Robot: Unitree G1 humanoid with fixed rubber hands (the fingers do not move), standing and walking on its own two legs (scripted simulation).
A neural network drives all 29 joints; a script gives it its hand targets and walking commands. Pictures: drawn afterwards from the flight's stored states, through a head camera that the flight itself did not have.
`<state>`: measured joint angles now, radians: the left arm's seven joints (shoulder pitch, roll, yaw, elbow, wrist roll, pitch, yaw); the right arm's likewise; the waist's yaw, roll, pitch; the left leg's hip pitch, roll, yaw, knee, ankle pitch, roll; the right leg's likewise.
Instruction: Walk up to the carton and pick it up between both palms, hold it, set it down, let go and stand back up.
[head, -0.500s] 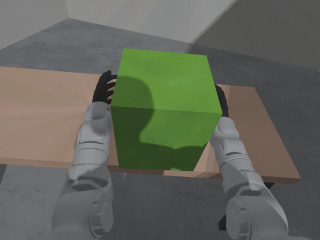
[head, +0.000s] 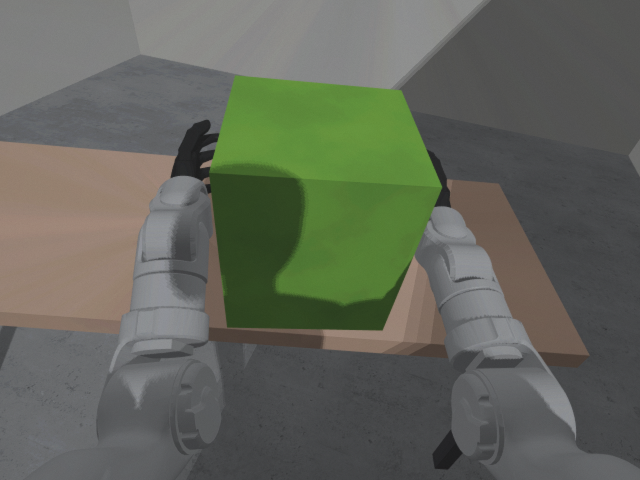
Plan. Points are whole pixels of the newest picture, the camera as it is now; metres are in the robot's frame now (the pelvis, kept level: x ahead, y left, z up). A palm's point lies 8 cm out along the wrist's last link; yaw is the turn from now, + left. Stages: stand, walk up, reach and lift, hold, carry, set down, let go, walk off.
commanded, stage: reach and lift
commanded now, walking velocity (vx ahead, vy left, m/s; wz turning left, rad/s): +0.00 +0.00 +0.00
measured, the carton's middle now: (313, 210) +0.40 +0.03 +0.16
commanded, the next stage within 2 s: hold in 1.54 s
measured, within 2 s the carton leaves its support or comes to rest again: neither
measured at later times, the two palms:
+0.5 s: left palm (176, 166) +0.37 +0.18 +0.23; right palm (434, 185) +0.39 -0.12 +0.22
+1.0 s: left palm (177, 152) +0.37 +0.18 +0.25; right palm (444, 169) +0.39 -0.12 +0.24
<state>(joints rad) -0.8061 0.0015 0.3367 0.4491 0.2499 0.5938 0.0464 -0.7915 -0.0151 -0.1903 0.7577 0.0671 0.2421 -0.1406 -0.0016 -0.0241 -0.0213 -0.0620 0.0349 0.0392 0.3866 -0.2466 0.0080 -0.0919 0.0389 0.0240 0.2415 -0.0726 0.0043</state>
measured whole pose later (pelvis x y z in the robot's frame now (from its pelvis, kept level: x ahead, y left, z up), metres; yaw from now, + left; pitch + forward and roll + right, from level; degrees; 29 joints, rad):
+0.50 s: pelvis +0.00 +0.00 +0.00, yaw +0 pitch -5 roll -2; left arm -0.84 0.02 0.33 0.33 0.25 0.73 0.04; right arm -0.85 -0.05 -0.14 0.67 0.18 0.37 -0.18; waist 0.00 -0.02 -0.02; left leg -0.06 0.03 0.04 0.39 -0.24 0.00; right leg -0.09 0.04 0.02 0.24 -0.07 0.00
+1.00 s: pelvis -0.01 +0.00 +0.00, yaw +0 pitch -5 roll -2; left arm -0.88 0.03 0.34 0.32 0.25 0.78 0.04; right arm -0.92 -0.07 -0.14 0.67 0.21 0.43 -0.19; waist -0.02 -0.02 -0.03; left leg -0.06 0.03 0.04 0.39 -0.24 0.00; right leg -0.09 0.04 0.02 0.24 -0.06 0.00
